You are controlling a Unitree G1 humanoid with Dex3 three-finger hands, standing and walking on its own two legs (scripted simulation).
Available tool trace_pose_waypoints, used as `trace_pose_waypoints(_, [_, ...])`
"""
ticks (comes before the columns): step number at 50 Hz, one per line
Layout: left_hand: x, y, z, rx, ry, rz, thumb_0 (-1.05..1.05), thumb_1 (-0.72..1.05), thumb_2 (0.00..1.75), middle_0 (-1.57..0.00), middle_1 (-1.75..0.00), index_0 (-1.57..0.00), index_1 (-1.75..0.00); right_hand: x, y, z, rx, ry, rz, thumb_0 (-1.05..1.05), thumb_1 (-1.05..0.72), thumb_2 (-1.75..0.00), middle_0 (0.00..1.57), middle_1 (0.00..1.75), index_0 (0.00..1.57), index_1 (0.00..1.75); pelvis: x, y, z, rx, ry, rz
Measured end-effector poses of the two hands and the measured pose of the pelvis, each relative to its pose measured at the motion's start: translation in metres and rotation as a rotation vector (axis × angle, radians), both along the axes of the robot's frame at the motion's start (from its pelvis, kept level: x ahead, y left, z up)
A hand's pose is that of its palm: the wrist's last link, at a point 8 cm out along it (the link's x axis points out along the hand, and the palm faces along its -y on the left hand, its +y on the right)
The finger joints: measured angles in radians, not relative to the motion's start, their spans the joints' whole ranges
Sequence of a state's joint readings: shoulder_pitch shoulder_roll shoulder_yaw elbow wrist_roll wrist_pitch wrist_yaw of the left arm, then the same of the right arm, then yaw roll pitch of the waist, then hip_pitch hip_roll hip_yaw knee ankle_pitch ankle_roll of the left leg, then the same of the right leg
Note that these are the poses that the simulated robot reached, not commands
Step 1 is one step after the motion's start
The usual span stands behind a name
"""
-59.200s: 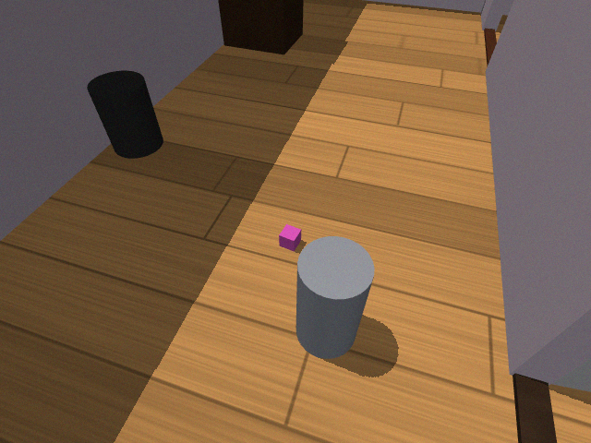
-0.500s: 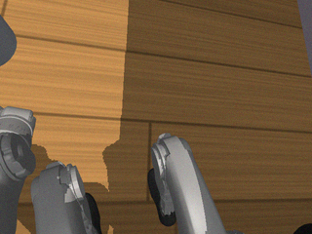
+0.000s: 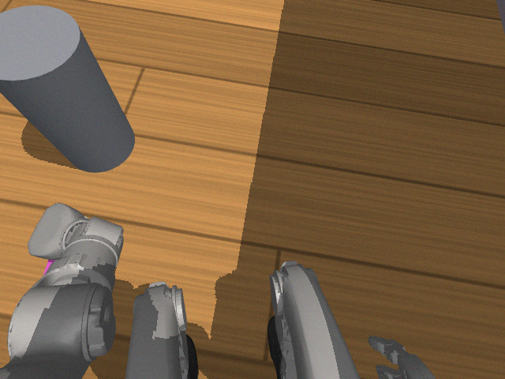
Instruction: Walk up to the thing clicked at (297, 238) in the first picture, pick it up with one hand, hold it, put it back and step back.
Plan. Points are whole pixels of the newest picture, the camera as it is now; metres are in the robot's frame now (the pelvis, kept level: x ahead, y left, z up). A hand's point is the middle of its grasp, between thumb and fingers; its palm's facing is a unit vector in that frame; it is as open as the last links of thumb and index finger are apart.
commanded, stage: lift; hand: left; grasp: from above
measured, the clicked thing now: (81, 259) +0.37 +0.27 -0.16
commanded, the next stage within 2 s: hold in 1.02 s
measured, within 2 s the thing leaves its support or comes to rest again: neither
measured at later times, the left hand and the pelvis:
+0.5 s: hand (30, 218) +0.37 +0.22 +0.08, palm faces -0.16 -0.42 -0.89, open 7.2 cm; pelvis +0.04 -0.01 +0.16, yaw +0 degrees
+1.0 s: hand out of the picture +0.38 +0.21 +0.16, palm faces -0.17 -0.43 -0.89, open 7.0 cm; pelvis +0.07 +0.00 +0.24, yaw +1 degrees
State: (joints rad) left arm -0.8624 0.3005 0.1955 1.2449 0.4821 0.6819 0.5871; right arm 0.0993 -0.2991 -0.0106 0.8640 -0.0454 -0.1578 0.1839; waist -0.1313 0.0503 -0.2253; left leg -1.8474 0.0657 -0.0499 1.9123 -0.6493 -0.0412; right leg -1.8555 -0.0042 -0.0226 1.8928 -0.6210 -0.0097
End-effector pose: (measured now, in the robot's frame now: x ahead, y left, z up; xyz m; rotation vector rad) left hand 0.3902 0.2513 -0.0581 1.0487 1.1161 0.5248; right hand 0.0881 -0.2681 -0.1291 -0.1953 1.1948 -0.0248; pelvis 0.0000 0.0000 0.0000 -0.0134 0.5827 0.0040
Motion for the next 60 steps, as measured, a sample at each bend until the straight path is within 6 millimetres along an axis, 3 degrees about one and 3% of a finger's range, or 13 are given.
trace_pose_waypoints(14, [-0.017,-0.019,0.126,0.01,-0.025,-0.02,-0.07,0.14,0.52,-0.61,-0.49,-1.0,-0.67,0.037,-0.008,0.117,-0.054,-0.147,-0.048,0.01,-0.9,-0.89,0.2,0.3,0.2,0.3,0.016,-0.007,0.104,0.002,-0.114,-0.005])
trace_pose_waypoints(22, [-0.022,-0.022,0.179,0.03,0.013,0.005,-0.06,0.14,0.55,-0.58,-0.52,-0.96,-0.71,0.047,-0.001,0.163,-0.033,-0.176,-0.059,0.01,-0.89,-0.89,0.2,0.3,0.2,0.3,0.031,-0.01,0.15,0.001,-0.182,0.0])
trace_pose_waypoints(37, [-0.016,-0.035,0.236,0.016,0.014,-0.017,-0.06,0.16,0.54,-0.55,-0.54,-0.95,-0.75,0.046,0.015,0.207,0.026,-0.099,-0.06,0.01,-0.89,-0.89,0.2,0.3,0.2,0.3,0.052,-0.006,0.208,0.005,-0.268,0.005])
trace_pose_waypoints(45, [-0.011,-0.034,0.267,0.016,0.023,0.01,-0.06,0.16,0.55,-0.53,-0.56,-0.94,-0.78,0.056,0.013,0.23,0.024,-0.111,-0.054,0.01,-0.9,-0.89,0.2,0.3,0.2,0.3,0.064,-0.005,0.229,0.008,-0.306,0.006])
trace_pose_waypoints(60, [-0.011,-0.033,0.292,0.03,0.022,-0.008,-0.06,0.16,0.55,-0.52,-0.58,-0.92,-0.8,0.088,0.011,0.261,0.018,-0.17,-0.015,0.01,-0.9,-0.89,0.2,0.3,0.2,0.3,0.078,-0.003,0.251,0.014,-0.363,0.009])
